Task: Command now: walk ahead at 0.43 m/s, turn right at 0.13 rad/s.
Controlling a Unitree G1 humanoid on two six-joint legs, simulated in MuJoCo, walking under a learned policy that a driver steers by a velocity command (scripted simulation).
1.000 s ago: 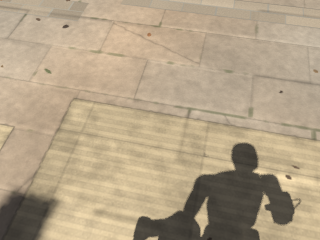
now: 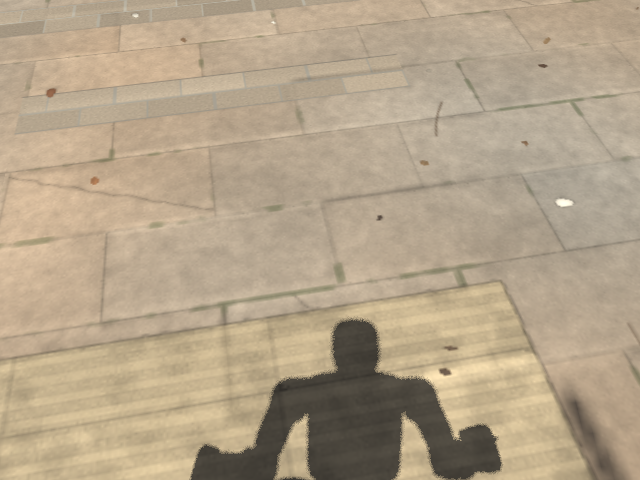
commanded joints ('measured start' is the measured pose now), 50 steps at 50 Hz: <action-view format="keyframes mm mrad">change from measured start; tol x32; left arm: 1 -69 120 19 -58 7 -25 6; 18 -482 34 -51 -190 -4 -112 -16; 24 177 284 36 -56 35 -133 52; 50 96 70 -43 113 -36 -126 6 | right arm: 1 145 -55 -12 3 -6 -41 -4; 18 397 -131 -76 102 13 -78 19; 40 -230 -10 21 -157 -19 -37 121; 45 317 -220 -53 23 -52 -44 39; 50 123 -127 -38 35 -39 -102 8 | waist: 1 -107 -103 7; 21 -68 167 21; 24 164 -248 -380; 39 -36 -54 180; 46 -144 233 -418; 50 -61 -9 0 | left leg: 1 327 14 67 -196 55 60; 5 285 367 -842 -602 -569 243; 22 24 86 -447 -242 476 161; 25 -404 -62 -110 555 -112 103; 32 -534 140 -17 598 145 100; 43 182 -91 190 59 163 204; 46 903 481 -620 -175 -112 324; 50 331 335 -296 -422 67 208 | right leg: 1 -251 -214 204 -138 -454 -101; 5 -614 -124 -146 501 -121 29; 18 -407 -112 -229 98 58 136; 23 544 -195 -179 1 6 43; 25 652 -638 560 -258 -710 -63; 40 89 -382 -471 -430 838 13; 43 185 -426 -462 -30 1387 -29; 44 101 -421 -454 251 1311 -43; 46 -394 -158 -289 1066 -251 -16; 50 -440 -280 -189 899 -6 -27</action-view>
